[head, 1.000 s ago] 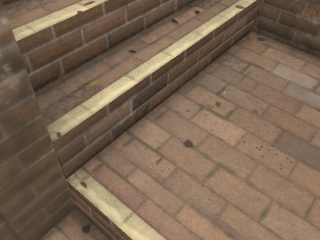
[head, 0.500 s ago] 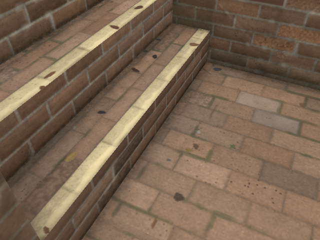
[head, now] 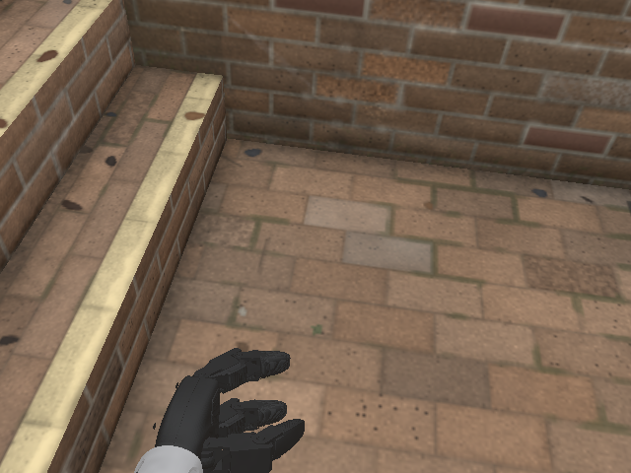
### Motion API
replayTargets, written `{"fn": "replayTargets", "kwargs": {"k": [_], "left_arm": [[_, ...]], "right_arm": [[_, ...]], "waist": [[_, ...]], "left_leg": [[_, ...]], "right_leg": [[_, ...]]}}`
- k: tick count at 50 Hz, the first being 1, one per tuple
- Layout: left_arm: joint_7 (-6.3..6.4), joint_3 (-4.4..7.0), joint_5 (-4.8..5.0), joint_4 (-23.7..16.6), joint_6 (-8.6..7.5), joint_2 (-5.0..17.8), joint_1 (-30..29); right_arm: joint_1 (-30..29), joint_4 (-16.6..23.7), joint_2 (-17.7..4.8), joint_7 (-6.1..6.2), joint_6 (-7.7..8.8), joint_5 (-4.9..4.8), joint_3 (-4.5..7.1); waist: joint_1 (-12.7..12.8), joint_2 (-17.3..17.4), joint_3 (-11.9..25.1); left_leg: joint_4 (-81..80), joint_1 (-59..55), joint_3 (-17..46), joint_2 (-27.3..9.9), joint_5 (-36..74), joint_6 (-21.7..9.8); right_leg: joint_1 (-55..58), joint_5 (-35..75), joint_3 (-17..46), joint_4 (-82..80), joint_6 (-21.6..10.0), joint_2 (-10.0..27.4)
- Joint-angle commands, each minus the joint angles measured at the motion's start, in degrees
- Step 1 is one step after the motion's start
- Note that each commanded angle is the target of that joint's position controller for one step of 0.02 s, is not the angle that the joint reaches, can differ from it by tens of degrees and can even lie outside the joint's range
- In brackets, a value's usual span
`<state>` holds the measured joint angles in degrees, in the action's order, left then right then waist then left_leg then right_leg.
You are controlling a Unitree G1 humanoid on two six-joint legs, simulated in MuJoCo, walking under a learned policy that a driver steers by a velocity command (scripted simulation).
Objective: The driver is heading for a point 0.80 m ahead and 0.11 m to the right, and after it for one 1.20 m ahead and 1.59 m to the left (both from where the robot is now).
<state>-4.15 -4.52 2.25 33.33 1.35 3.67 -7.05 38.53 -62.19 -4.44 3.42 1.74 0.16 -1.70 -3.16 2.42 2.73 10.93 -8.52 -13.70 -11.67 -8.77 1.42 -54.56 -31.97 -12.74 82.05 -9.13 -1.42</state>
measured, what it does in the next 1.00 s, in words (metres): climbs, turning right: left foot, then right foot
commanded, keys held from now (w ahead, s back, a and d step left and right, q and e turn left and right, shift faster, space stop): w+e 0.46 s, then w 0.40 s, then w+q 0.12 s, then q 0.02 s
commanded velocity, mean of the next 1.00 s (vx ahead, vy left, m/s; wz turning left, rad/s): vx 0.50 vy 0.00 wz -0.38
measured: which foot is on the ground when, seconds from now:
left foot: down 0.00-0.02, up 0.04-0.54, down 0.56-1.00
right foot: down 0.00-0.56, up 0.58-0.98, down 1.00-1.00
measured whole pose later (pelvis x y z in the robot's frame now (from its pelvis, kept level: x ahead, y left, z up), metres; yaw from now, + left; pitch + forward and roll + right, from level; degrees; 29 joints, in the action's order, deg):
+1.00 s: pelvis +0.58 -0.17 +0.16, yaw -22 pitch +3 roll +2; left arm -1.5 0.8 0.5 29.4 -5.4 11.6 -1.4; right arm 29.1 -52.5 -12.6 0.7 4.0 -1.1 1.8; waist -6.4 -1.7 0.6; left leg 23.4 -1.7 -0.1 -2.2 -25.7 2.3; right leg -30.3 -2.8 0.8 32.3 -3.9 2.1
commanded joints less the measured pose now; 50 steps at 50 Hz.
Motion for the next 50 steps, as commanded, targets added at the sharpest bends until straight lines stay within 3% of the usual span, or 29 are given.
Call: {"fn": "replayTargets", "kwargs": {"k": [1,2,3,4,5,6,8,10,13,16,20,21,23,26,27,28,29,30,31,32,33,35,37,41,43,46,48,49,50], "left_arm": [[1.18,7.67,-2.77,0.5,1.09,17.0,19.7],[2.65,8.91,-2.42,2.1,1.22,20.5,22.2],[2.32,6.76,-3.26,5.0,-0.43,15.5,22.2],[1.64,6.41,-2.87,6.8,-1.95,12.4,21.5],[0.83,6.11,-2.43,8.1,-3.69,8.9,19.2],[0.45,4.79,-2.72,10.4,-5.13,4.6,17.1],[-0.40,4.47,-2.13,13.3,-6.30,3.7,17.9],[-0.54,4.68,-1.93,11.8,-6.56,5.8,13.7],[0.76,5.57,-1.20,10.1,-8.14,11.0,16.7],[3.15,7.18,-0.52,10.9,-7.71,14.5,28.0],[4.60,6.75,0.00,10.2,-6.55,11.6,36.5],[4.66,7.21,1.13,9.9,-6.36,13.5,35.9],[4.56,7.79,1.02,8.5,-5.93,15.5,32.6],[3.95,8.66,-0.52,7.5,-4.71,17.2,32.1],[3.31,8.45,-1.41,5.6,-4.87,16.5,30.2],[2.94,7.48,-3.00,4.0,-5.81,12.6,27.7],[2.77,5.83,-1.73,5.1,-6.22,7.4,37.6],[3.42,6.24,0.02,5.9,-6.13,11.7,38.0],[3.73,7.07,0.40,4.1,-6.26,15.2,29.2],[3.88,7.25,-0.33,1.6,-6.58,16.2,21.8],[3.70,7.36,-1.30,-0.1,-6.83,15.8,18.5],[3.15,6.65,-0.13,-1.4,-6.87,11.9,18.9],[3.17,6.18,-0.39,-2.2,-6.08,10.0,18.6],[2.74,5.51,-1.94,-4.1,-6.24,9.1,12.2],[2.52,5.81,-0.92,-5.0,-6.28,9.1,9.0],[2.02,7.08,-1.05,-7.5,-6.77,12.1,3.8],[2.48,8.79,-1.35,-6.4,-7.11,15.0,9.1],[3.24,10.12,-1.64,-4.1,-7.00,17.2,17.9],[4.38,11.26,-2.82,-2.7,-7.16,21.1,28.7]], "right_arm": [[-9.9,13.1,-18.3,-1.68,3.64,0.09,4.13],[-17.4,14.9,-14.4,-3.75,6.21,1.10,3.60],[-17.4,16.8,-9.7,-6.04,7.76,0.21,3.82],[-21.9,20.9,-6.9,-6.09,7.45,-0.21,2.58],[-27.1,24.1,-7.2,-4.96,7.17,1.03,2.99],[-25.7,24.7,-5.9,-4.36,6.13,1.69,2.12],[-20.2,23.9,-1.5,-4.52,4.81,1.21,-0.63],[-20.5,24.1,-4.4,-2.78,4.65,1.04,-0.74],[-31.9,28.6,-10.6,-1.63,4.81,3.02,0.49],[-42.3,31.1,-10.1,-2.20,5.35,2.18,0.33],[-51.3,32.8,-9.5,-5.28,5.51,-0.24,0.86],[-50.9,32.6,-10.2,-5.47,5.69,-0.50,1.45],[-49.2,31.7,-12.7,-5.72,5.96,-0.54,2.91],[-38.5,27.5,-16.6,-4.09,6.60,-0.04,5.17],[-31.0,26.0,-19.3,-3.33,6.77,0.41,5.95],[-19.4,24.9,-20.9,-2.48,6.99,1.25,6.68],[-12.9,22.4,-22.6,-2.18,6.53,2.04,7.64],[-12.7,21.9,-18.9,-2.44,5.91,1.19,7.45],[-16.9,23.5,-15.1,-1.80,5.51,0.55,6.80],[-19.7,23.5,-13.4,-1.86,5.14,0.42,6.02],[-20.5,22.0,-11.9,-2.48,5.16,0.76,5.29],[-19.9,19.0,-9.1,-3.11,5.44,1.05,4.17],[-20.6,17.2,-10.0,-3.23,5.68,-0.62,4.02],[-22.5,16.6,-15.6,-2.54,5.73,-1.20,4.97],[-17.6,15.0,-19.8,-2.85,5.17,-2.07,6.01],[-13.6,13.2,-19.4,-2.52,3.51,-2.13,5.81],[-13.9,13.1,-19.8,-2.48,2.94,-1.91,5.99],[-14.1,13.4,-19.1,-2.46,2.83,-1.46,5.74],[-14.8,15.8,-16.5,-2.40,2.65,0.16,4.89]], "waist": [[15.9,0.4,13.4],[14.2,-16.1,16.2],[8.7,-12.4,14.3],[5.6,-8.1,6.9],[2.7,-3.1,-0.6],[0.1,-4.2,-1.8],[-4.8,-2.3,-4.2],[-7.5,-0.7,-6.3],[-3.2,-2.2,-4.8],[4.2,-3.9,0.1],[10.2,-7.7,-0.6],[10.0,-9.9,-0.3],[8.1,-11.1,-1.6],[4.0,-13.0,3.1],[0.6,-12.8,8.8],[-4.4,-9.7,15.8],[-2.0,14.4,24.1],[-2.8,13.9,24.6],[-4.2,8.2,13.7],[-4.2,2.5,7.1],[-2.3,-0.2,2.4],[1.8,2.0,-2.0],[4.5,2.6,-5.3],[4.1,-0.9,-3.9],[1.9,0.2,-4.2],[0.6,0.7,-6.9],[4.5,2.6,-2.7],[8.7,2.6,2.5],[13.4,-2.7,10.3]], "left_leg": [[45.3,32.7,7.3,1.3,76.6,-9.8],[72.9,45.9,12.8,16.2,8.2,-7.5],[94.7,51.9,23.5,14.5,2.2,-7.7],[100.3,55.7,22.7,13.3,1.9,-10.0],[103.8,59.6,21.7,11.7,1.1,-11.4],[110.9,61.4,21.5,10.3,0.9,-12.2],[107.0,63.3,21.1,8.0,0.9,-12.6],[95.1,64.0,19.3,6.3,1.9,-9.6],[69.9,54.6,13.1,6.5,9.6,-4.8],[54.5,58.5,12.1,6.5,13.1,-2.0],[27.8,60.4,12.9,8.8,9.7,0.3],[24.2,58.0,13.7,9.5,8.9,0.3],[16.8,44.2,13.8,11.9,9.9,-0.2],[11.1,29.8,13.3,13.7,7.1,-3.8],[14.0,16.2,14.6,10.1,9.8,-6.8],[20.2,-2.9,21.6,2.1,13.6,-11.3],[19.7,-26.4,46.5,-13.4,19.5,-23.0],[11.6,-21.9,55.2,-15.4,4.8,-23.4],[9.1,-12.4,46.1,-11.6,0.4,-20.2],[6.9,-3.0,38.7,-7.9,2.2,-18.2],[4.5,4.4,35.0,-5.3,4.6,-17.3],[0.8,11.9,30.2,-2.6,6.9,-16.6],[-1.5,16.7,25.5,-1.1,11.3,-15.3],[-2.6,25.7,17.1,2.4,15.7,-11.3],[-4.3,23.2,18.2,0.1,12.7,-11.6],[-0.8,14.4,20.8,-2.6,15.0,-11.4],[7.7,12.1,19.4,-1.0,25.8,-9.0],[17.4,16.2,17.5,1.3,29.6,-7.6],[36.2,29.7,15.7,5.5,13.2,-4.9]], "right_leg": [[50.7,-15.3,40.1,-34.3,-11.1,3.0],[53.2,-24.6,66.8,-59.4,-16.3,11.1],[45.7,-19.5,67.9,-63.1,-11.1,12.3],[36.3,-17.2,59.9,-59.6,-7.0,10.8],[27.4,-13.9,53.6,-58.5,-5.3,10.3],[23.7,-9.3,48.8,-57.8,-3.2,8.6],[21.1,5.5,33.7,-55.3,-0.7,4.9],[15.7,10.1,29.1,-58.2,-1.2,3.2],[12.9,20.4,26.2,-65.8,-2.1,-0.6],[32.6,25.5,31.6,-69.0,-2.4,3.1],[55.5,28.4,35.7,-68.1,-4.1,7.9],[57.8,30.4,36.2,-67.0,-4.8,9.0],[53.8,36.4,35.4,-65.6,-3.6,8.8],[59.7,60.5,33.4,-52.0,-1.0,6.9],[54.0,61.7,32.3,-43.6,0.3,5.5],[39.9,49.6,31.6,-29.7,1.2,3.0],[16.4,3.7,26.3,-8.0,6.6,-6.5],[10.7,0.9,26.6,3.2,7.3,-3.2],[7.3,6.7,24.7,5.7,7.6,0.0],[6.5,10.6,22.3,5.8,7.1,2.1],[7.5,13.1,21.1,4.4,6.9,2.9],[8.0,13.3,19.7,3.0,6.1,4.9],[6.7,15.4,18.3,-3.7,7.0,7.2],[20.8,32.0,14.9,-32.1,8.4,7.8],[25.5,33.1,13.1,-38.7,8.8,5.5],[23.3,30.9,12.5,-47.5,6.6,3.4],[33.3,28.7,11.6,-52.1,4.7,1.2],[46.2,28.7,11.1,-50.7,3.7,0.7],[64.7,35.8,22.7,-48.2,2.2,12.0]]}}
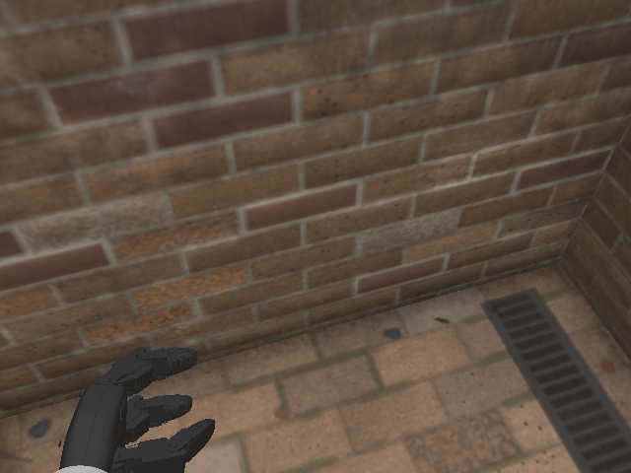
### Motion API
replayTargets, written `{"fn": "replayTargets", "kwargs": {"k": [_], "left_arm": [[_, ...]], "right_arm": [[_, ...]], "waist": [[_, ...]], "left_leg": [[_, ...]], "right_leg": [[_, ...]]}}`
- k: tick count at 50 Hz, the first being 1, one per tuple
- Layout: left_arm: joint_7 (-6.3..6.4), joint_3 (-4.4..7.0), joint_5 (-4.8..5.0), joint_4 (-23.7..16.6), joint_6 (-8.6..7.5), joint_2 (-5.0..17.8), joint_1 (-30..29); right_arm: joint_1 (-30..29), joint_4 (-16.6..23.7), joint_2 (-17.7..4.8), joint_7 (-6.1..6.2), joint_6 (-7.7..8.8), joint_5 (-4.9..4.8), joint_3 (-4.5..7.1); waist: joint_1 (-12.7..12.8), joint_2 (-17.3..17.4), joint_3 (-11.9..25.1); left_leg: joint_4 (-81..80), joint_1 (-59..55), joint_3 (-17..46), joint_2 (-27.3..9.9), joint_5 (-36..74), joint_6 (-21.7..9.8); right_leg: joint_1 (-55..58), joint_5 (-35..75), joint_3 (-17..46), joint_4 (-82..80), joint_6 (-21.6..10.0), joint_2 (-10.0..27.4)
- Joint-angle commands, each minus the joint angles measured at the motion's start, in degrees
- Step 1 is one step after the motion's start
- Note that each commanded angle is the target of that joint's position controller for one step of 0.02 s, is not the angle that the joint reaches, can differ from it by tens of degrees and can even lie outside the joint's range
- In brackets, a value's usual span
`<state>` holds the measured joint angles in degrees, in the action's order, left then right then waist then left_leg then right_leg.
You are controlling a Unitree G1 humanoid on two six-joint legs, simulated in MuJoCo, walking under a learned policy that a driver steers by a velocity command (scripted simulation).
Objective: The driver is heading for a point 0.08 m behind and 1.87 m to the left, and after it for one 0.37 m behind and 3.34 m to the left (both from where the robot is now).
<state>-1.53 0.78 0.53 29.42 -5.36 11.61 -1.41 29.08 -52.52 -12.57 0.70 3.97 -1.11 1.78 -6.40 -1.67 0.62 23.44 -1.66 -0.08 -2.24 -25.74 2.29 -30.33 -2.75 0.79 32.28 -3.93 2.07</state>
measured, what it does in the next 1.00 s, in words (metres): walks ahead, turning left: left foot, then right foot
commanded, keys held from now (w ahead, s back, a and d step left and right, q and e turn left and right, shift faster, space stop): q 1.00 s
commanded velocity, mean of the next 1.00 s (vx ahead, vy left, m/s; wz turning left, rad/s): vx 0.11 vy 0.00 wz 0.50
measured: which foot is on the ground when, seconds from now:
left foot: down 0.00-0.00, up 0.02-0.46, down 0.48-0.88, up 0.90-1.00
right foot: down 0.00-0.50, up 0.52-0.86, down 0.88-1.00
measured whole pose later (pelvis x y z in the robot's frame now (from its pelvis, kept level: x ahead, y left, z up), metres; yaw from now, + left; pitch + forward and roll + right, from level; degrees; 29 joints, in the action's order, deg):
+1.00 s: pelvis +0.17 -0.04 +0.01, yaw +33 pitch +2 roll -1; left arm 2.9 2.9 -2.2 41.9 -0.1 13.7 11.5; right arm 9.9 -32.0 -17.6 1.7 -1.8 -0.1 5.7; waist 0.9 2.9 0.9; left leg 68.7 38.1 7.5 3.6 -22.3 4.1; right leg -18.5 -14.7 -2.4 31.3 -1.5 -0.7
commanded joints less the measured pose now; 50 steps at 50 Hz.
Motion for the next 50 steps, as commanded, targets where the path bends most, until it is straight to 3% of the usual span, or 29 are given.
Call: {"fn": "replayTargets", "kwargs": {"k": [1,2,3,5,6,9,13,15,19,21,23,24,25,26,27,28,29,30,31,33,35,40,43,44,45,46,47,49,50], "left_arm": [[2.00,6.36,-3.83,1.5,-0.56,19.1,25.0],[1.50,5.60,-4.10,1.1,-1.18,13.8,25.7],[1.48,4.62,-3.36,1.0,-1.40,10.8,20.7],[1.17,3.66,-1.84,2.9,-1.39,7.2,13.3],[1.13,3.60,-1.97,4.1,-1.36,6.4,10.9],[1.64,4.07,-2.48,6.3,-1.76,8.2,8.6],[2.97,4.65,-1.87,7.8,-0.45,10.5,6.0],[3.42,4.72,-1.53,8.6,-0.26,11.1,6.0],[3.69,5.26,-0.58,10.5,1.56,12.9,8.5],[3.80,5.68,0.05,10.6,2.44,13.8,8.1],[4.24,5.54,0.64,10.8,3.01,12.7,7.9],[4.21,5.24,-0.12,11.3,2.95,11.4,10.6],[3.98,4.65,-2.74,8.6,2.33,10.2,10.6],[3.57,3.06,-3.82,7.1,1.93,7.5,8.5],[2.44,3.54,-2.13,7.8,1.73,10.5,7.1],[2.33,3.19,-1.58,7.2,1.96,10.4,5.4],[2.90,3.09,-2.18,7.7,2.51,10.1,5.7],[3.37,3.15,-3.81,7.3,3.21,10.4,5.6],[3.36,2.86,-4.15,6.6,3.66,9.3,5.6],[3.40,2.25,-2.63,6.3,4.18,7.0,6.4],[3.87,1.82,-2.15,6.2,4.40,6.4,5.5],[4.28,2.05,-0.88,6.7,4.68,7.2,6.6],[4.02,2.90,-0.92,7.8,4.35,7.7,11.5],[4.25,4.13,-1.97,8.8,4.46,11.7,16.9],[4.32,5.70,-4.42,9.3,4.98,17.5,15.5],[3.93,5.43,-5.87,8.5,4.30,15.1,14.8],[4.34,4.83,-5.03,7.2,4.03,12.5,8.4],[4.93,4.10,-1.80,6.0,4.07,9.2,2.9],[5.34,3.83,-1.38,6.1,4.03,8.9,3.7]], "right_arm": [[2.7,7.6,0.0,-0.13,1.04,1.84,-0.98],[5.5,5.2,-4.8,-0.68,1.21,1.20,0.37],[-1.4,7.1,-7.9,-0.13,0.81,0.31,1.59],[-9.0,9.4,-7.3,0.54,-0.53,2.13,1.75],[-8.3,9.5,-6.7,0.57,-1.77,1.97,2.07],[-8.0,11.2,-4.8,1.11,-4.64,1.81,1.80],[-13.9,14.2,-4.6,0.90,-4.93,1.90,1.57],[-17.5,15.5,-4.7,0.07,-4.13,1.58,1.67],[-23.2,19.7,-6.3,-1.56,-2.99,1.58,2.10],[-23.7,21.4,-7.3,-2.15,-2.88,1.30,2.46],[-20.4,21.3,-8.4,-2.20,-2.41,1.84,3.14],[-16.3,20.4,-11.7,-1.39,-2.08,2.57,4.32],[-12.9,21.3,-19.1,-0.18,-2.32,3.64,6.13],[-11.3,21.5,-20.0,0.59,-2.49,4.63,6.41],[-12.0,22.3,-16.8,0.40,-2.29,3.78,5.67],[-16.1,23.4,-16.2,0.62,-2.46,2.98,5.48],[-19.6,23.9,-14.6,0.95,-2.99,1.87,5.13],[-22.6,24.1,-13.1,1.33,-3.86,1.24,4.59],[-23.3,24.2,-13.2,1.43,-4.47,1.59,4.45],[-22.0,23.4,-12.8,1.94,-4.94,0.87,4.60],[-21.9,23.6,-13.7,2.25,-4.83,0.80,5.10],[-22.8,24.5,-12.8,2.44,-5.34,0.80,5.58],[-22.6,24.7,-10.6,2.52,-5.79,0.36,5.26],[-22.2,25.2,-7.9,2.22,-5.98,0.61,4.43],[-21.6,27.4,-6.2,1.73,-4.81,0.26,4.22],[-24.4,28.6,-12.6,1.19,-3.66,1.38,5.68],[-22.1,27.3,-14.5,0.83,-3.93,0.96,6.73],[-16.7,23.2,-12.9,1.11,-5.46,1.28,6.94],[-17.0,23.1,-11.5,1.16,-5.88,1.39,6.58]], "waist": [[11.5,-17.8,22.8],[12.7,-13.6,26.6],[11.1,-9.5,16.5],[6.7,-1.1,8.6],[4.5,-2.8,6.1],[1.9,-3.6,3.6],[2.7,-3.6,3.4],[4.3,-3.7,3.3],[6.5,-3.7,3.8],[6.5,-4.2,3.5],[4.8,-2.7,4.5],[4.1,1.9,6.2],[4.8,14.7,8.1],[3.4,22.4,16.3],[1.8,13.9,19.5],[3.5,10.9,15.4],[5.1,6.3,11.8],[6.6,5.5,11.4],[7.3,6.0,10.7],[7.9,7.5,10.9],[7.3,8.7,10.8],[6.5,14.3,9.3],[8.5,13.0,6.3],[9.4,5.7,6.0],[7.2,-13.3,3.7],[9.0,-12.0,2.8],[5.6,-9.5,1.4],[3.6,-4.9,1.5],[4.3,-3.2,1.2]], "left_leg": [[45.9,38.8,3.3,5.2,-5.9,-2.5],[55.9,42.8,12.3,4.0,-6.1,-2.2],[57.9,46.1,10.2,1.6,-1.3,-1.6],[51.8,42.3,6.9,-3.0,5.2,-0.7],[49.2,38.6,6.5,-4.1,6.6,-0.7],[46.0,36.6,5.2,-3.6,9.2,0.4],[33.3,35.1,3.6,-4.1,18.3,0.8],[27.8,31.6,1.8,-3.7,22.2,0.8],[19.6,31.3,0.4,-3.1,18.8,-1.1],[15.5,31.2,-0.5,-2.4,14.1,-2.7],[5.1,24.6,-2.2,0.7,18.5,-5.3],[1.6,16.0,-0.1,0.9,34.1,-7.2],[6.0,-0.2,16.7,-10.2,67.2,-13.2],[1.1,-7.1,32.8,-19.9,67.2,-24.2],[-0.3,-6.3,31.2,-17.8,55.1,-23.7],[-0.3,-1.7,25.7,-15.5,48.6,-21.1],[-0.6,4.1,21.7,-13.0,44.3,-17.9],[-1.6,9.3,19.5,-11.6,39.7,-16.3],[-2.3,14.5,18.5,-10.2,37.6,-15.9],[-2.6,17.5,18.0,-8.9,34.2,-15.3],[-2.2,17.8,18.7,-8.3,29.9,-14.4],[-2.6,21.6,22.7,-5.7,14.1,-11.6],[0.9,28.2,23.2,-2.6,8.5,-8.5],[12.0,37.2,18.8,1.3,-1.2,-4.5],[29.8,47.5,6.5,9.1,-9.3,-0.7],[42.3,46.2,10.6,4.2,-6.7,1.6],[48.9,44.0,10.7,3.4,-2.3,1.6],[56.0,41.3,8.0,3.6,4.2,2.7],[58.4,40.6,7.0,3.8,6.4,3.1]], "right_leg": [[54.6,14.4,35.2,-6.9,-9.9,24.1],[53.0,14.6,42.6,-10.9,-13.5,25.0],[44.8,23.6,29.9,-9.4,-12.2,23.2],[29.6,30.5,13.5,-11.7,-8.6,16.9],[23.8,29.1,8.4,-14.0,-7.1,14.8],[18.0,31.3,3.0,-17.7,-8.2,15.5],[18.1,24.4,-5.0,-19.8,-7.9,14.0],[17.4,23.2,-8.9,-18.5,-6.8,12.4],[24.2,21.8,-8.3,-14.4,-5.4,14.0],[27.2,22.5,-7.4,-10.5,-4.3,15.1],[27.3,24.2,-9.4,-2.5,-1.2,12.2],[23.1,21.4,-11.4,5.7,1.6,8.0],[3.5,-2.1,-13.3,21.5,6.2,1.6],[-8.6,-34.8,-4.8,36.1,9.1,-4.5],[-9.4,-35.4,4.4,41.3,8.6,-2.6],[-12.0,-31.2,4.7,41.6,7.8,-1.7],[-11.4,-26.6,4.2,39.4,8.0,-0.8],[-8.8,-22.7,3.9,36.7,8.0,-0.5],[-5.4,-20.2,2.5,36.2,8.2,-1.5],[-2.8,-17.3,2.3,31.1,7.8,-2.8],[-1.6,-16.0,2.6,24.5,7.4,-3.4],[7.1,-15.6,1.8,11.8,6.8,-5.5],[18.1,-12.5,0.2,-3.1,4.4,-4.4],[25.9,-15.1,9.6,-9.8,0.3,6.2],[23.1,-9.7,25.5,-16.2,-8.1,20.7],[14.6,-10.8,30.3,-19.3,-13.3,23.4],[12.1,-10.6,23.2,-18.7,-10.7,19.1],[11.4,-5.9,12.4,-16.7,-5.9,12.7],[11.3,-1.8,8.8,-16.3,-5.9,11.6]]}}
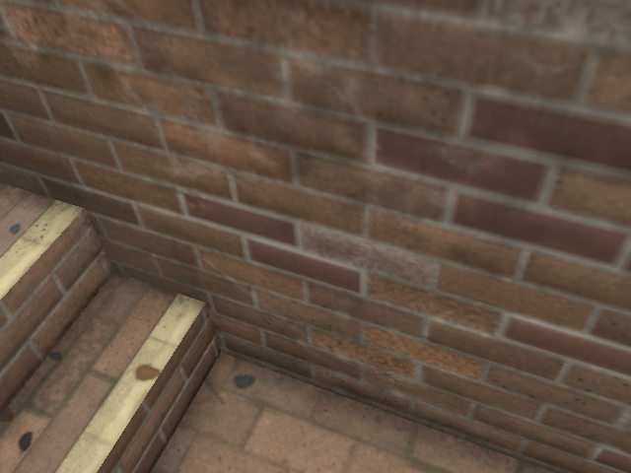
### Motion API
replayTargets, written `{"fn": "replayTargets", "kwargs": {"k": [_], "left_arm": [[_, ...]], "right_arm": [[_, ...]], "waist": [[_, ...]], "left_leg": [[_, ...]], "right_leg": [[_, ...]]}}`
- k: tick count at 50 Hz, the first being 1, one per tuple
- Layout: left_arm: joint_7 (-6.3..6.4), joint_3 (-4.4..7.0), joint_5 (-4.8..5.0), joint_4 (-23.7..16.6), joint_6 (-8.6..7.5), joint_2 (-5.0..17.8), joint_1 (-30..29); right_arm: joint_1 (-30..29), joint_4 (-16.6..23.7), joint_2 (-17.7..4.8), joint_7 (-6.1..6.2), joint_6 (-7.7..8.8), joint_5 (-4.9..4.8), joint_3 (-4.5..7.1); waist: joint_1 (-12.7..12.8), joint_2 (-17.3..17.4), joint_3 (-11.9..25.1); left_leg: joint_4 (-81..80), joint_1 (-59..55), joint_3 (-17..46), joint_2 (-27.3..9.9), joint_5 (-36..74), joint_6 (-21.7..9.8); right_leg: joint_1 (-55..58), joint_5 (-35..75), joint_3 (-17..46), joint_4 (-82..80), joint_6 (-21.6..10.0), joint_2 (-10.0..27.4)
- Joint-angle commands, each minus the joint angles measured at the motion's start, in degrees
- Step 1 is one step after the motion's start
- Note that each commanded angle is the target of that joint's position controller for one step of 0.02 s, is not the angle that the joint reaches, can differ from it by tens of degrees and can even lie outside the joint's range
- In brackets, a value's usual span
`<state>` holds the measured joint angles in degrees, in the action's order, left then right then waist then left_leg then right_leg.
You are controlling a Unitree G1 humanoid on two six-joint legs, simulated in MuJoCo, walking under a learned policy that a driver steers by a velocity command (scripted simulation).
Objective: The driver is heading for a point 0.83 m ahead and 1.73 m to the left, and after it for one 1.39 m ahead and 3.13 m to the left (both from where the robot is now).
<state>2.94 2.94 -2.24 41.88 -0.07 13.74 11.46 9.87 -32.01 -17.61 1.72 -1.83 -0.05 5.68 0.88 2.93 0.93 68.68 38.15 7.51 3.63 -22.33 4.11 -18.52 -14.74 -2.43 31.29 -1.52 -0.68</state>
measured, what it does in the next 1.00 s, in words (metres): steps on the spot, turning left: left foot, then right foot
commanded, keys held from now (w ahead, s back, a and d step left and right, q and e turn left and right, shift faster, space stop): q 0.92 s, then w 0.08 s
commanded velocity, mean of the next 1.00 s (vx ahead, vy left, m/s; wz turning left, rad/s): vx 0.01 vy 0.00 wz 0.59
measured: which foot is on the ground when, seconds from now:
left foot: up 0.00-0.30, down 0.32-0.82, up 0.84-1.00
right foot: down 0.00-0.32, up 0.34-0.78, down 0.80-1.00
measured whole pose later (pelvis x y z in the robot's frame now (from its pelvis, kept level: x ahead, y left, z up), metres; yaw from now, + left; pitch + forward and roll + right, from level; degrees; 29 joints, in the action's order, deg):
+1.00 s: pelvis -0.03 +0.02 +0.01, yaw +35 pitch +2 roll +1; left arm 3.3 2.6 -0.8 41.6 0.7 15.9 10.5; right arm 11.5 -35.6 -20.0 0.8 -2.9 -0.4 4.8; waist 1.0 2.5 -1.4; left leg 60.9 28.8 3.7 3.6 -25.6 4.9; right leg -13.4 -13.2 -0.4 24.0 0.3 2.4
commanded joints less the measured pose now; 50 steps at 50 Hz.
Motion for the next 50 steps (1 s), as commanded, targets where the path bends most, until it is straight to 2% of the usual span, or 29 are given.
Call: {"fn": "replayTargets", "kwargs": {"k": [1,3,5,7,10,13,14,15,16,17,18,19,21,22,24,28,32,35,37,39,40,41,42,43,44,45,46,47,50], "left_arm": [[1.19,1.56,1.24,-6.0,-1.21,6.6,-7.3],[1.58,1.45,1.01,-4.8,-0.82,6.3,-3.0],[1.50,1.98,0.61,-4.2,-0.17,7.7,0.4],[1.27,2.91,-0.11,-3.7,0.54,10.1,1.4],[0.78,3.85,0.92,-3.4,0.57,12.4,0.1],[0.46,4.37,2.36,-2.3,0.76,13.7,-0.2],[0.55,4.43,2.80,-1.9,1.01,13.7,-0.6],[0.38,4.00,2.93,-0.8,0.91,11.9,1.4],[-0.30,3.22,0.96,-1.3,0.75,9.0,1.7],[-0.63,2.13,-1.17,-5.2,0.27,6.3,-1.5],[-0.16,3.03,-0.75,-6.0,-0.05,8.7,-5.5],[-0.42,3.26,0.39,-6.4,0.22,10.2,-6.3],[0.40,3.81,-0.01,-4.3,0.46,11.1,-4.1],[0.39,3.79,-0.47,-3.9,0.40,10.9,-3.0],[-0.14,3.15,-0.25,-3.7,0.49,9.7,-1.6],[-0.62,1.94,0.64,-4.5,0.40,7.8,-3.5],[-1.11,1.65,1.38,-5.2,0.25,8.0,-5.2],[-1.51,1.74,1.81,-5.2,-0.27,8.6,-5.0],[-1.90,1.83,2.18,-5.1,-0.73,9.0,-4.1],[-2.47,2.09,2.33,-4.0,-1.26,9.2,-0.8],[-2.47,2.70,1.69,-3.5,-1.31,11.1,0.4],[-2.03,3.33,0.26,-4.1,-0.79,15.0,0.6],[-1.83,3.95,-0.96,-3.0,-0.33,17.0,-0.2],[-1.78,3.01,-0.97,-4.6,-0.46,13.7,-1.4],[-1.30,2.24,-0.49,-5.0,-0.31,11.0,-3.5],[-0.91,1.78,0.16,-5.3,-0.09,9.8,-5.2],[0.05,1.85,1.45,-4.7,-0.19,10.0,-5.8],[0.74,1.62,1.53,-4.0,0.06,10.3,-3.0],[1.26,2.31,2.16,-2.4,0.44,12.8,1.3]], "right_arm": [[0.4,3.1,-5.3,0.21,-0.18,0.14,2.32],[-4.0,5.0,-2.7,0.30,-0.15,-0.50,1.18],[-6.1,5.7,-1.1,-0.38,-0.45,-0.45,0.32],[-6.5,6.5,-1.1,-1.02,-1.09,-0.39,-0.19],[-5.1,6.0,-1.4,-2.02,-0.92,-0.30,-0.49],[-0.7,4.2,-2.7,-3.16,-0.82,-0.36,0.04],[2.2,2.5,-3.1,-3.13,-1.06,-0.17,0.48],[5.1,0.9,-4.4,-2.81,-1.35,-0.07,1.12],[7.7,0.3,-8.2,-2.15,-1.48,-0.50,2.31],[7.4,1.8,-14.3,-1.64,-1.26,0.25,3.16],[7.1,2.6,-12.7,-1.71,0.62,2.28,2.99],[1.7,3.6,-11.3,-1.65,2.26,2.82,2.08],[-4.0,3.8,-8.2,-0.60,2.92,-0.07,1.04],[-4.6,3.5,-7.6,-0.30,2.92,-0.34,0.59],[-3.4,2.8,-7.3,0.00,2.75,0.43,0.16],[-1.6,1.8,-7.7,0.55,1.69,-0.12,0.15],[-1.9,2.0,-9.0,0.65,1.00,0.03,0.57],[-2.5,2.2,-9.4,0.32,0.67,0.00,0.74],[-3.0,2.2,-9.2,0.13,0.41,-0.33,0.74],[-4.4,2.3,-8.7,0.44,-0.09,-1.46,0.63],[-3.3,2.2,-7.4,0.61,-0.08,-1.49,0.30],[-0.2,2.0,-4.3,0.33,0.13,-0.64,-0.58],[0.0,3.8,-5.6,0.23,0.62,-0.62,-0.17],[1.2,1.9,-11.7,0.23,1.10,-0.07,1.69],[1.1,0.8,-12.9,0.10,0.88,-0.79,2.40],[1.6,-0.3,-10.7,0.23,0.06,-1.00,1.96],[1.8,0.1,-8.2,0.20,-0.55,0.03,1.14],[0.5,0.6,-5.7,-0.30,-0.63,0.04,0.11],[-3.6,3.3,-3.7,-1.94,0.62,-0.40,-1.34]], "waist": [[-2.0,-6.7,1.0],[0.5,-7.7,1.9],[2.5,-9.5,3.6],[3.0,-12.2,3.9],[2.4,-12.8,4.0],[0.5,-13.8,5.1],[-1.2,-12.8,5.5],[-1.9,-9.4,5.2],[-2.0,1.8,4.2],[-1.8,16.6,3.1],[-4.7,9.8,7.2],[-2.2,6.6,4.9],[0.7,2.3,3.2],[1.4,2.7,3.6],[1.8,3.7,5.5],[0.1,4.9,5.7],[-1.0,6.2,4.7],[-1.2,7.2,4.6],[-0.9,8.1,5.2],[1.6,7.2,5.2],[1.5,5.1,5.9],[-0.5,-6.4,7.6],[-1.4,-21.7,5.4],[-0.4,-16.4,6.0],[-0.8,-12.3,5.3],[-1.4,-10.5,4.3],[-1.8,-10.6,2.4],[-0.5,-9.6,3.2],[2.8,-14.6,2.1]], "left_leg": [[13.0,1.0,-1.8,-2.1,5.0,1.5],[4.6,4.6,-2.5,-3.2,6.9,2.1],[-2.7,5.6,-3.1,-4.4,4.8,2.6],[-8.9,1.9,-4.4,-5.7,-0.1,2.3],[-19.6,-8.3,-8.0,-5.6,-3.8,0.1],[-32.4,-17.3,-10.2,-4.5,1.6,-3.8],[-39.9,-22.5,-11.4,-3.3,5.9,-5.7],[-46.1,-29.0,-10.6,-2.1,10.3,-7.7],[-46.8,-39.5,0.9,-9.5,26.3,-10.5],[-46.9,-41.6,21.1,-23.6,42.2,-20.2],[-49.9,-35.6,24.6,-26.2,34.8,-25.9],[-50.9,-33.8,20.0,-23.5,29.4,-23.3],[-50.6,-31.5,13.9,-17.9,24.2,-16.9],[-50.3,-29.9,12.1,-16.5,27.3,-16.1],[-49.3,-29.0,10.2,-14.7,33.2,-16.3],[-47.4,-30.8,11.4,-13.0,32.0,-16.6],[-47.0,-29.5,16.6,-13.1,24.4,-16.7],[-45.2,-28.6,19.6,-12.7,26.8,-16.5],[-43.7,-29.1,21.4,-12.2,32.1,-16.2],[-41.1,-27.9,20.9,-9.4,32.6,-13.6],[-38.3,-23.7,19.2,-6.9,26.3,-10.9],[-27.8,-15.3,12.3,-1.6,7.3,-7.2],[-17.8,-4.7,2.7,5.7,-14.8,-3.8],[-4.7,-3.6,2.1,1.5,-15.2,-1.0],[-0.1,-3.8,1.5,0.5,-10.7,-0.3],[1.7,-3.9,0.3,0.2,-7.2,0.7],[1.4,-2.8,0.0,-0.5,-5.1,1.6],[-0.7,-4.0,-1.9,-0.7,-3.2,1.7],[-13.9,-6.0,-6.1,-1.5,-3.7,0.8]], "right_leg": [[0.7,11.8,9.4,-15.1,-8.4,13.5],[8.6,13.5,7.3,-14.0,-8.9,13.2],[14.9,13.5,8.4,-14.4,-10.4,15.6],[15.5,12.4,8.0,-15.4,-11.1,17.6],[11.4,12.8,4.1,-15.0,-10.0,18.0],[10.4,17.8,2.0,-11.8,-7.9,18.7],[8.6,17.5,0.4,-9.0,-6.0,17.9],[4.4,14.7,-2.5,-4.4,-2.6,15.8],[-9.4,1.3,-7.0,8.4,2.2,11.0],[-26.6,-20.8,-5.6,21.8,6.3,4.0],[-25.5,-22.1,5.1,32.8,6.2,3.5],[-26.5,-16.5,7.5,35.7,5.5,3.9],[-26.5,-5.7,8.5,33.9,5.4,4.7],[-24.4,-2.2,8.1,33.8,5.8,4.2],[-20.5,0.7,7.6,33.5,6.8,2.8],[-18.8,0.7,8.0,24.4,8.1,1.4],[-14.8,-2.1,9.1,16.0,8.1,0.5],[-9.9,-5.1,9.1,10.4,7.4,-0.6],[-6.0,-5.6,8.8,5.2,6.6,-1.2],[1.9,3.3,7.4,-8.5,5.1,-1.1],[9.2,10.3,9.1,-11.8,3.7,2.7],[17.2,24.2,17.5,-11.0,-1.4,14.3],[16.2,35.5,29.0,-12.3,-12.3,23.1],[14.7,36.0,28.5,-13.1,-16.5,26.0],[13.3,32.9,22.2,-12.1,-14.0,22.1],[12.2,30.3,16.5,-11.3,-11.2,18.1],[12.0,29.7,14.3,-11.0,-10.1,17.5],[11.8,22.4,12.5,-12.8,-9.8,16.1],[13.3,-6.4,13.4,-19.0,-9.6,15.0]]}}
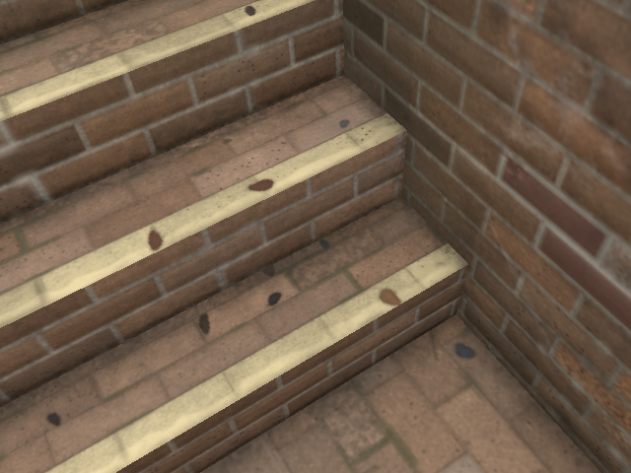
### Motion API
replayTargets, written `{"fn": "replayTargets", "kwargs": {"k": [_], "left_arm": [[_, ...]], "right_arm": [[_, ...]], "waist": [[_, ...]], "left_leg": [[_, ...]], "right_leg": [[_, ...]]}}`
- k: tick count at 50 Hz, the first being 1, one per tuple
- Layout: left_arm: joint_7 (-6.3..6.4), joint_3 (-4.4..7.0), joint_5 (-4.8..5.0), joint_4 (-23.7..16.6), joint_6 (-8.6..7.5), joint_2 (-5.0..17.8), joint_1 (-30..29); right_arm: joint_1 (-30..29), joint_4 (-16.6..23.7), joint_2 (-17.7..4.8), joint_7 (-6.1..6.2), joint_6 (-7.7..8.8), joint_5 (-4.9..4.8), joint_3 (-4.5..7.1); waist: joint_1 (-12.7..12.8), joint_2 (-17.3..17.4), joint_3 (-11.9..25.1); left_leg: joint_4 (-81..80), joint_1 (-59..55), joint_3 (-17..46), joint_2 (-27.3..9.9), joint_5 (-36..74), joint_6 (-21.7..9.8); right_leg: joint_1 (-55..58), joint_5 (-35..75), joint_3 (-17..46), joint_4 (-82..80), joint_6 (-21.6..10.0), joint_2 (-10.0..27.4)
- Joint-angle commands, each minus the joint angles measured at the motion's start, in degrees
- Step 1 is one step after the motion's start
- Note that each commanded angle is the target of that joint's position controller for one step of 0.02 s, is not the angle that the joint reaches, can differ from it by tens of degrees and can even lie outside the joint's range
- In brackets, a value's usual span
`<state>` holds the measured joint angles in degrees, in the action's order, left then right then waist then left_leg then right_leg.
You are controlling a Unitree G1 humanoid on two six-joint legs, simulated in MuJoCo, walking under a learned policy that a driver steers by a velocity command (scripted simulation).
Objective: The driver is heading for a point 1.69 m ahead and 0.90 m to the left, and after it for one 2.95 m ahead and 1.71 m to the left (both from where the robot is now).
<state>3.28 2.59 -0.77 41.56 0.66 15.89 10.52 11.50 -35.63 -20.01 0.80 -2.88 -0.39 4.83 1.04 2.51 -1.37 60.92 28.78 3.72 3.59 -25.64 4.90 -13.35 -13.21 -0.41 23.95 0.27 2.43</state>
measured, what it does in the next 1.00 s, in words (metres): walks ahead, turning left: left foot, then right foot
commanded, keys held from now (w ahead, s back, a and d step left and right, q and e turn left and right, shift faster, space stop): w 0.42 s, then w+q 0.58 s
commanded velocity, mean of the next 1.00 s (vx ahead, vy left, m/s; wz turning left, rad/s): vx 0.41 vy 0.00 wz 0.32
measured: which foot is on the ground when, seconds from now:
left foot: up 0.00-0.14, down 0.16-0.60, up 0.62-1.00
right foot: down 0.00-0.16, up 0.18-0.56, down 0.58-1.00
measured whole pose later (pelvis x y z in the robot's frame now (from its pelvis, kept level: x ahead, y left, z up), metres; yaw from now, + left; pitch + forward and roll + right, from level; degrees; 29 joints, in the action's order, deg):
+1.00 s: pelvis +0.35 +0.07 +0.00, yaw +17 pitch +1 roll -1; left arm -0.3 1.9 -1.3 43.4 -3.1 18.5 16.2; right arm 9.4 -35.3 -15.6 0.2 -0.4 1.3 0.8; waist 2.6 -0.6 0.1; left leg 54.0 29.6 -4.6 -1.6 -18.6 -1.7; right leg -5.7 -17.4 -11.5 24.4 0.2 4.4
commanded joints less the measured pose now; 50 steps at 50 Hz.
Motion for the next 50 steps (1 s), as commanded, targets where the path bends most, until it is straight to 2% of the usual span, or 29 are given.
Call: {"fn": "replayTargets", "kwargs": {"k": [1,5,7,8,9,10,11,12,14,18,21,23,24,26,28,29,30,31,32,33,35,37,40,41,42,45,48,49,50], "left_arm": [[0.70,2.78,0.91,-2.0,-0.40,11.2,2.0],[-0.96,3.43,2.77,-0.8,-1.74,13.1,2.1],[-2.12,2.33,2.10,-0.4,-2.52,9.9,2.6],[-3.14,0.84,1.20,-0.9,-3.53,5.8,0.9],[-3.96,-0.24,0.14,-4.9,-4.95,2.7,-2.6],[-3.91,1.01,1.87,-6.4,-6.11,7.3,-5.1],[-4.10,1.72,3.25,-6.0,-6.23,9.8,-3.8],[-4.27,1.81,3.06,-4.7,-6.20,10.1,-2.7],[-4.53,1.95,1.04,-3.8,-5.92,9.4,-1.8],[-5.42,0.37,0.40,-5.1,-5.85,5.3,-5.1],[-5.98,-0.65,0.85,-7.8,-6.24,3.8,-12.0],[-6.19,-0.50,1.20,-9.2,-6.51,4.8,-14.1],[-6.19,-0.34,0.67,-9.6,-6.83,6.2,-13.9],[-5.54,0.06,0.77,-9.7,-7.31,8.1,-11.8],[-4.05,1.00,0.56,-8.3,-7.36,10.4,-4.1],[-3.13,1.88,0.39,-6.8,-7.12,12.4,3.8],[-2.25,2.47,-1.31,-5.8,-6.57,15.3,14.4],[-3.03,2.75,-3.54,-4.5,-6.08,17.1,15.0],[-3.38,2.01,-3.16,-5.4,-6.02,12.1,13.2],[-3.13,1.56,-1.87,-5.4,-5.86,10.1,9.9],[-3.04,1.04,-1.76,-5.1,-6.22,8.1,4.6],[-2.89,1.17,-2.01,-4.2,-7.21,8.5,2.1],[-3.26,1.96,-1.31,-3.2,-8.20,10.1,0.5],[-3.24,2.21,-1.33,-2.9,-8.31,10.7,0.6],[-3.32,2.27,-1.24,-2.6,-7.75,11.2,-0.4],[-3.70,1.52,-0.94,-3.2,-6.45,10.2,-1.2],[-3.52,1.40,-0.83,-4.3,-4.93,12.4,-2.9],[-3.41,1.20,-0.64,-4.7,-4.29,12.8,-3.1],[-3.15,0.94,0.65,-5.3,-3.94,12.9,-5.8]], "right_arm": [[-5.4,7.0,-1.2,-1.44,2.28,-0.06,-0.79],[0.6,2.8,-2.5,-1.85,4.50,0.05,-0.61],[7.6,-0.8,-2.5,-1.42,4.55,-0.43,-0.19],[12.8,-2.1,-3.4,-0.93,4.46,-0.51,0.22],[17.4,-1.8,-10.8,-0.32,4.62,0.23,1.80],[16.0,-1.0,-10.8,-1.01,5.93,1.11,1.93],[12.2,-0.8,-7.6,-1.21,7.00,0.59,0.96],[10.0,-0.6,-5.2,-1.21,7.59,0.37,0.17],[7.1,-0.2,-4.0,-1.25,7.45,0.49,-0.53],[8.8,-2.0,-4.3,-0.91,7.31,0.49,-0.67],[10.4,-4.2,-7.0,-0.52,7.65,0.38,-0.14],[11.0,-5.7,-7.5,-0.51,8.07,-0.31,0.11],[9.8,-5.9,-8.3,-0.36,8.05,-0.68,0.55],[8.8,-6.4,-9.2,-0.18,7.80,-0.71,1.06],[7.8,-6.7,-9.1,-0.09,7.57,0.19,1.23],[7.3,-6.5,-7.5,-0.19,7.62,0.56,0.59],[6.8,-4.9,-3.7,-0.31,7.98,1.63,-0.90],[15.3,-4.4,3.5,-0.57,8.59,-0.92,-2.84],[12.0,-5.6,-4.8,-0.98,8.84,-2.89,-1.35],[6.5,-4.4,-7.2,-1.10,8.65,-3.26,-0.73],[2.4,-3.1,-6.1,-0.52,7.65,-0.47,-1.04],[4.3,-3.3,-2.6,-0.35,6.29,-0.17,-1.99],[1.9,-0.8,-0.3,-0.08,5.12,0.47,-2.86],[0.5,0.0,-0.2,-0.18,5.06,0.88,-3.02],[5.2,-1.6,0.6,-0.24,4.37,1.53,-3.19],[1.5,0.5,-0.6,-0.15,3.13,1.29,-2.87],[1.3,3.6,-1.6,-0.05,2.39,1.86,-2.10],[5.0,3.2,-2.8,-0.41,2.61,1.83,-1.01],[12.1,2.2,-2.0,-0.99,3.10,1.62,-0.52]], "waist": [[2.5,-15.0,3.9],[-0.4,-13.3,-1.2],[-3.6,-9.1,-1.1],[-6.2,-4.2,1.2],[-7.4,12.5,3.6],[-7.9,7.9,2.7],[-5.2,4.5,-1.9],[-4.2,3.4,-4.0],[-2.7,3.0,-4.5],[-3.8,2.5,-3.5],[-5.6,2.7,-5.4],[-5.3,3.1,-6.5],[-4.2,3.2,-6.3],[-2.1,3.3,-3.9],[1.9,3.6,3.5],[5.8,3.0,8.7],[9.7,-2.5,18.5],[4.1,-21.9,25.6],[5.6,-13.3,20.1],[5.5,-10.0,11.6],[2.2,-4.3,4.8],[-0.4,-6.6,4.0],[-1.8,-6.8,1.6],[-1.6,-6.4,1.6],[-3.4,-8.8,4.6],[-2.0,-8.6,2.9],[-3.9,-8.8,5.1],[-6.1,-8.8,9.1],[-10.8,-10.6,12.6]], "left_leg": [[-11.5,-0.4,-3.2,-1.7,-2.2,-0.9],[-33.7,-16.8,-7.1,-1.7,6.0,-5.6],[-40.0,-29.2,-8.3,-0.1,9.0,-7.6],[-41.0,-38.2,-1.2,-5.1,8.1,-8.8],[-46.1,-44.5,23.4,-20.3,3.6,-15.7],[-51.5,-38.2,35.5,-27.3,-0.4,-23.3],[-52.3,-37.2,31.5,-26.0,-3.6,-22.8],[-52.4,-35.8,24.9,-22.2,-0.8,-20.5],[-52.8,-32.3,15.5,-17.6,13.3,-17.9],[-52.9,-27.2,4.3,-12.9,30.3,-17.0],[-55.3,-23.8,3.1,-12.9,26.4,-16.5],[-54.8,-25.9,5.3,-14.7,26.7,-16.2],[-53.7,-27.4,5.9,-15.4,29.4,-15.6],[-49.2,-30.4,6.8,-16.0,38.3,-14.4],[-37.9,-31.5,6.3,-13.9,54.1,-12.7],[-27.7,-26.2,5.8,-11.4,54.5,-11.1],[-10.9,-14.1,5.5,-7.2,36.6,-9.5],[7.5,5.6,4.3,1.8,-9.3,-5.7],[12.9,10.9,8.2,-1.1,-9.0,-5.3],[12.8,14.1,5.7,-4.1,-3.9,-5.4],[9.1,9.4,2.9,-8.3,2.8,-4.7],[8.6,2.7,0.9,-8.8,5.0,-4.0],[2.1,3.5,-0.1,-9.7,9.5,-3.1],[-1.0,3.2,-0.4,-9.8,12.6,-3.1],[2.5,-2.2,-3.5,-8.7,10.6,-2.8],[4.1,-2.2,-5.5,-8.4,8.5,-4.0],[-2.5,-6.0,-9.2,-5.1,2.9,-6.8],[-8.2,-12.3,-10.7,-2.6,6.1,-7.7],[-19.4,-19.9,-10.6,-1.7,13.5,-8.9]], "right_leg": [[6.7,-11.1,11.1,-12.6,-11.0,11.8],[-1.7,-13.4,9.4,-12.4,-10.2,12.1],[-9.2,-13.4,6.4,-5.4,-8.3,9.7],[-16.3,-11.5,2.3,5.4,-5.4,6.5],[-31.6,-18.3,-4.1,26.6,-1.0,0.0],[-35.8,-19.8,3.5,37.4,-1.2,0.9],[-39.4,-14.0,5.5,40.4,-1.9,3.8],[-38.9,-8.5,5.2,40.4,-2.3,5.2],[-35.1,-1.4,3.9,37.1,-1.2,6.2],[-26.8,7.3,-0.4,25.3,1.6,3.7],[-20.0,13.6,-1.9,12.7,1.5,0.9],[-18.8,14.2,-0.1,8.0,0.4,0.0],[-18.7,14.2,0.7,6.6,-0.4,-0.1],[-14.8,11.2,1.2,4.8,-1.6,-1.1],[-3.9,8.3,-1.5,2.8,-3.8,-3.5],[8.4,9.4,-0.3,3.0,-5.7,-1.9],[26.9,12.0,9.5,7.2,-9.0,8.0],[40.8,4.3,35.1,-1.1,-17.3,21.1],[35.1,-2.2,36.1,-6.6,-15.9,19.7],[28.6,-1.1,26.7,-7.4,-13.9,18.5],[14.6,11.9,16.4,-9.8,-13.0,15.2],[5.6,21.6,9.2,-12.7,-13.5,13.4],[0.3,27.9,1.6,-15.2,-13.8,13.2],[0.0,27.2,-0.3,-15.5,-13.5,12.8],[-1.5,22.3,-3.2,-15.3,-13.5,12.1],[-2.4,16.2,-4.0,-14.2,-12.9,14.1],[2.7,44.8,-7.1,-3.6,-10.1,14.7],[4.9,56.8,-8.7,6.1,-9.0,13.3],[5.3,59.1,-9.9,16.1,-7.4,12.2]]}}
